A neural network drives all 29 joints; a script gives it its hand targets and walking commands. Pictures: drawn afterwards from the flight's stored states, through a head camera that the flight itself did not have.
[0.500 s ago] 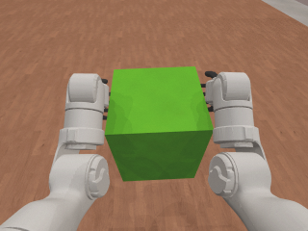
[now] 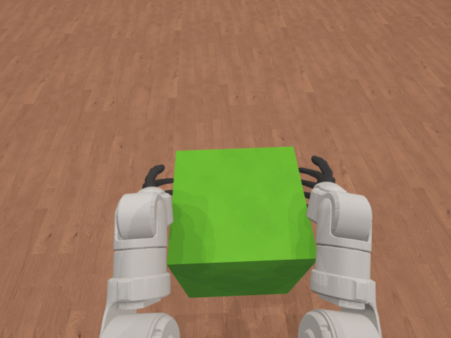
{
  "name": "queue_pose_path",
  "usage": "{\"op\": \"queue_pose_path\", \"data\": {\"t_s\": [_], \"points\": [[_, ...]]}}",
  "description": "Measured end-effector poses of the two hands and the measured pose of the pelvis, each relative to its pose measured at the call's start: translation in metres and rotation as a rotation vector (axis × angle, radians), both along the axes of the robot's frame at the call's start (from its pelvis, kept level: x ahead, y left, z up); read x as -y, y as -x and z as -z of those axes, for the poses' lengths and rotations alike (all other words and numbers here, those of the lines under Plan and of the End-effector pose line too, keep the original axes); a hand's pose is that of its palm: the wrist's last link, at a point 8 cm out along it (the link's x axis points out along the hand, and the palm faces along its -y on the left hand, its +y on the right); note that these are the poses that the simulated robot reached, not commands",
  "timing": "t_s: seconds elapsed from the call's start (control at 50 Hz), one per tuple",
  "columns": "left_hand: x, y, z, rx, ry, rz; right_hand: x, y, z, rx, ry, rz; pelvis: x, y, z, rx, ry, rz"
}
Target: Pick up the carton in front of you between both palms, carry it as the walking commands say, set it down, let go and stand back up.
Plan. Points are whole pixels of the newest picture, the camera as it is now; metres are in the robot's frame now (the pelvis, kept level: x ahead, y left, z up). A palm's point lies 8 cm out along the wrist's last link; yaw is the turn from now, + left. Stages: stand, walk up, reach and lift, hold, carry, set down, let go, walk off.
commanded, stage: carry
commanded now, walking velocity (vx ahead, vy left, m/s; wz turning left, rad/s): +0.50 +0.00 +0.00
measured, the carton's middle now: (236, 228) +0.32 -0.02 -0.03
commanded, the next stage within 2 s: none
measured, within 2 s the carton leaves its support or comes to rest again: neither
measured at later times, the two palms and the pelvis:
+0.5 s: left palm (148, 95) +0.60 +0.17 +0.08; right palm (274, 87) +0.60 -0.11 +0.10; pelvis +0.31 +0.04 +0.00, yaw -3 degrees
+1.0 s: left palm (181, 35) +0.90 +0.12 +0.06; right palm (275, 30) +0.92 -0.16 +0.07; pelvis +0.62 -0.02 +0.01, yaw +0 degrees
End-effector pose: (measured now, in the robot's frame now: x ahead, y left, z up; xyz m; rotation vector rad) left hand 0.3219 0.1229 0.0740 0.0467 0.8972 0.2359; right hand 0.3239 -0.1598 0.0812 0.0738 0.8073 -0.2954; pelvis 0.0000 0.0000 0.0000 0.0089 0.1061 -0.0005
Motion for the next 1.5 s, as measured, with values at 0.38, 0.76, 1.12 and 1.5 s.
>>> {"op": "queue_pose_path", "data": {"t_s": [0.38, 0.76, 1.12, 1.5], "points": [[-0.053, -0.213, -0.001, 0.069, 0.029, 0.007, -0.053, -0.215, -0.013, 0.067, 0.085, -0.052, -0.04, -0.249, 0.01, 0.035, 0.015, 0.058], [-0.002, -0.458, 0.003, 0.111, -0.023, 0.018, -0.003, -0.46, 0.002, 0.11, 0.039, -0.049, 0.007, -0.495, 0.023, 0.04, 0.025, 0.022], [-0.004, -0.673, -0.009, 0.103, -0.019, -0.01, -0.004, -0.681, -0.01, 0.103, 0.045, -0.076, 0.011, -0.709, -0.002, 0.021, 0.0, 0.011], [-0.024, -0.905, -0.003, 0.097, 0.04, 0.0, -0.024, -0.907, -0.017, 0.094, 0.068, -0.034, -0.013, -0.927, -0.004, 0.029, 0.029, 0.044]]}}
